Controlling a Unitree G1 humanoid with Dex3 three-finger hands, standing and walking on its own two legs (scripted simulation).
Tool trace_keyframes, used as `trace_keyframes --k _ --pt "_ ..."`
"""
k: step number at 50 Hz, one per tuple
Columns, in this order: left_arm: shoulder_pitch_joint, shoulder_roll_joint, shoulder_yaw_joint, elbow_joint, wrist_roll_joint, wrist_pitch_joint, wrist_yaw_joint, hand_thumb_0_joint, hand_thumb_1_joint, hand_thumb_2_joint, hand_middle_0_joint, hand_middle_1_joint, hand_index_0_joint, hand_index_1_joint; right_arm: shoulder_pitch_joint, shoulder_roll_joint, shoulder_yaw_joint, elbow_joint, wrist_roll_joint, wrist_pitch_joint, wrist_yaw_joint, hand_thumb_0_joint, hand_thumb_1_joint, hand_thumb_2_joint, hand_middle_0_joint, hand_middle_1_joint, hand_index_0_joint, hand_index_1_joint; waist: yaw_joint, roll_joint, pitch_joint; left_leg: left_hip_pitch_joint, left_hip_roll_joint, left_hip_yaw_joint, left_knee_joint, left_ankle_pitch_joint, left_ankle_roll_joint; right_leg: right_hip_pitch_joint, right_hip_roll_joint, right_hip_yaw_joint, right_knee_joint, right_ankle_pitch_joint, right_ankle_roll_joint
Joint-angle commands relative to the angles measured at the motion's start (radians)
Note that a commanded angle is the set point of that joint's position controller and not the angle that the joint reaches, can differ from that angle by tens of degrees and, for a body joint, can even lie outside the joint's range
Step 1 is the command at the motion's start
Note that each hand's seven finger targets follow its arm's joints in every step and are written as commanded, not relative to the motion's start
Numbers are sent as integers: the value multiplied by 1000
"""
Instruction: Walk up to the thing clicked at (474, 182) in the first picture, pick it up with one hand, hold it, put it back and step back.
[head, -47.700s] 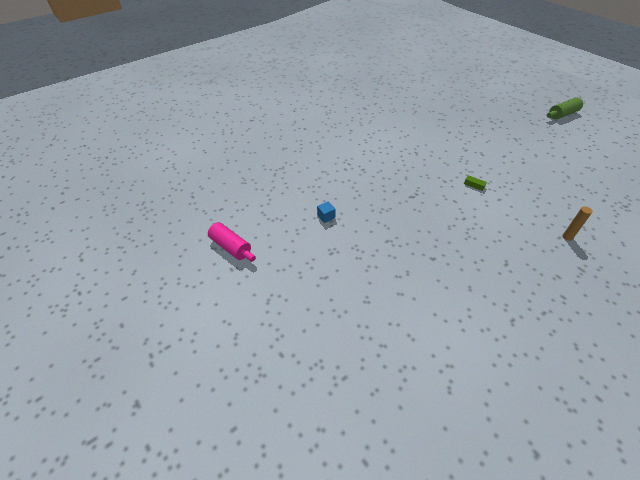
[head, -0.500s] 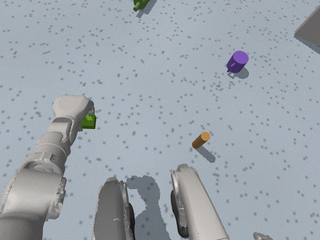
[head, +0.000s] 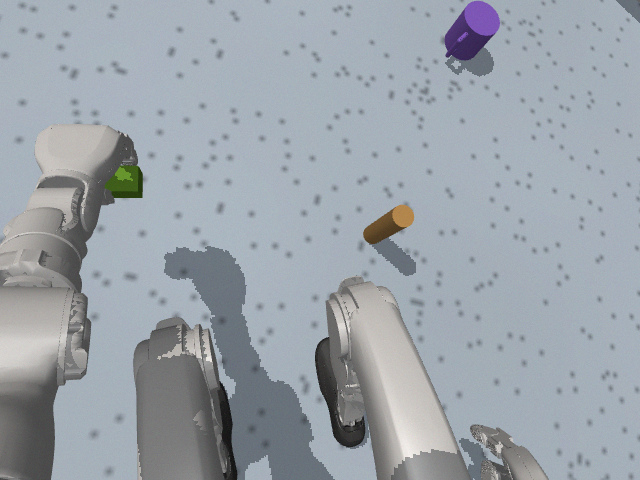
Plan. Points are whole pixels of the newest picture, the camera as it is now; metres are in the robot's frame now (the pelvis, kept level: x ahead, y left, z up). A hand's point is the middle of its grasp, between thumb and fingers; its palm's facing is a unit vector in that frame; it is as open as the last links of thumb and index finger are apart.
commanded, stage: crouch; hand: left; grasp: from above
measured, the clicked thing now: (104, 181) +0.52 +0.20 -0.20
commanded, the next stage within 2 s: lower in 0.82 s
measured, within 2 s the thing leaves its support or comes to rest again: neither
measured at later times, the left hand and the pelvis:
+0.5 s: hand (118, 188) +0.52 +0.19 -0.23, palm faces -0.45 +0.06 -0.89, open 6.9 cm; pelvis -0.01 +0.00 -0.06, yaw -3 degrees
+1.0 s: hand (120, 187) +0.54 +0.20 -0.26, palm faces -0.46 +0.06 -0.89, open 6.9 cm; pelvis -0.01 +0.00 -0.09, yaw -5 degrees
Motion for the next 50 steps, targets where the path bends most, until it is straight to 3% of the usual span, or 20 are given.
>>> trace_keyframes --k 1,7,12,13,14,15,22,26,27,28,34,35,37,38,39,41,42,43,47,50 --pt "-419 212 24 -151 -14 -12 26 0 760 303 -1092 -300 -1133 -260 273 -230 -77 19 1 8 0 0 -921 -906 199 299 200 299 -40 248 -735 488 -15 40 -179 268 23 399 32 -50 -187 273 -57" --pt "-403 212 13 -113 -6 -27 6 0 794 318 -1111 -320 -1154 -277 283 -244 -60 10 -5 18 16 0 -922 -906 199 299 199 299 -64 252 -685 448 -13 29 -130 294 20 357 35 -66 -137 289 -54" --pt "-484 297 55 -155 12 -41 21 0 796 304 -1109 -313 -1154 -268 301 -255 -33 7 -14 20 23 0 -921 -906 199 299 199 299 -76 309 -695 463 -8 12 -100 310 11 315 33 -86 -87 292 -57" --pt "-463 252 26 -101 14 -38 21 0 784 283 -1096 -308 -1143 -260 290 -261 -31 7 -13 22 24 0 -920 -906 199 300 200 300 -84 311 -672 448 -9 9 -102 279 9 281 36 -91 -80 263 -58" --pt "-511 294 47 -162 10 -50 26 0 769 291 -1090 -310 -1134 -264 293 -264 -32 9 -14 21 24 0 -921 -906 199 300 199 300 -87 322 -681 441 -9 9 -96 270 10 282 39 -95 -76 261 -59" --pt "-489 291 46 -121 26 -51 30 0 774 271 -1077 -320 -1130 -267 306 -270 -27 12 -20 18 27 0 -920 -905 199 300 200 300 -96 336 -670 447 -8 5 -90 272 6 275 35 -97 -66 263 -58" --pt "-516 331 39 -44 28 -35 54 0 711 252 -1036 -314 -1085 -264 269 -273 9 2 -30 8 25 0 -921 -906 199 300 200 300 -115 315 -617 338 -16 26 -38 155 25 255 46 -102 -55 182 -55" --pt "-517 352 37 -19 32 -29 55 0 716 233 -1038 -294 -1088 -243 271 -290 24 3 -29 1 21 0 -918 -904 200 300 200 300 -117 346 -622 337 -12 12 -31 171 19 229 46 -113 -28 197 -57" --pt "-567 385 53 -108 29 -38 55 0 721 228 -1045 -295 -1094 -245 285 -287 23 8 -33 0 22 0 -921 -905 199 300 199 300 -127 350 -648 344 -12 15 -14 197 22 257 49 -116 -21 228 -56" --pt "-487 350 24 15 39 -24 50 0 713 234 -1051 -282 -1094 -238 271 -287 32 6 -29 2 22 0 -922 -906 199 300 199 300 -117 334 -622 309 -15 20 -13 183 25 265 55 -113 -21 218 -56" --pt "-526 384 36 -80 13 -18 37 0 765 248 -1082 -310 -1128 -263 289 -297 43 1 -27 3 25 0 -925 -907 199 300 199 300 -127 351 -638 310 -8 14 12 224 22 278 56 -122 0 259 -53" --pt "-471 360 19 -8 19 -6 33 0 763 252 -1084 -310 -1129 -264 281 -299 50 -4 -25 3 26 0 -926 -907 199 300 199 300 -122 338 -616 307 -8 11 16 235 21 271 56 -123 7 267 -53" --pt "-521 388 37 -83 10 -12 25 0 789 258 -1095 -314 -1140 -267 295 -308 44 -7 -25 2 28 0 -923 -906 199 300 199 300 -139 341 -605 303 -8 6 26 244 19 249 52 -128 12 268 -55" --pt "-498 394 40 -80 9 -11 22 0 789 265 -1103 -314 -1146 -270 298 -306 48 -6 -26 4 28 0 -925 -907 199 300 199 300 -127 358 -619 325 -6 6 25 260 18 265 54 -128 14 283 -53" --pt "-474 372 29 -43 10 -7 17 0 797 287 -1114 -315 -1154 -274 296 -311 49 -6 -27 5 30 0 -926 -908 199 300 199 300 -136 347 -594 314 -5 5 35 261 17 251 52 -130 14 281 -52" --pt "-511 394 40 -117 6 -21 12 0 798 283 -1110 -333 -1153 -290 305 -311 49 -8 -29 9 33 0 -928 -908 199 300 199 300 -134 355 -635 307 -5 7 45 289 17 299 57 -131 19 317 -51" --pt "-470 358 16 -60 4 -13 6 0 796 292 -1111 -334 -1153 -292 296 -308 53 -12 -26 12 36 0 -929 -909 199 300 199 300 -133 339 -606 297 -6 7 49 273 19 284 59 -129 18 301 -54" --pt "-511 392 34 -127 -3 -22 5 0 809 295 -1113 -341 -1156 -297 300 -314 49 -10 -26 14 35 0 -925 -907 199 300 199 300 -128 349 -626 290 -5 9 51 275 18 282 59 -130 17 300 -53" --pt "-522 405 35 -126 0 -30 3 0 801 313 -1126 -329 -1161 -293 293 -319 52 -20 -30 19 35 0 -920 -905 199 300 199 300 -136 346 -605 260 -7 10 60 229 19 270 63 -136 12 255 -58" --pt "-471 368 12 -48 5 -30 4 0 810 350 -1138 -337 -1169 -306 287 -319 61 -24 -31 18 37 0 -919 -904 199 300 199 300 -148 321 -545 247 -5 1 60 220 19 237 65 -147 20 245 -56"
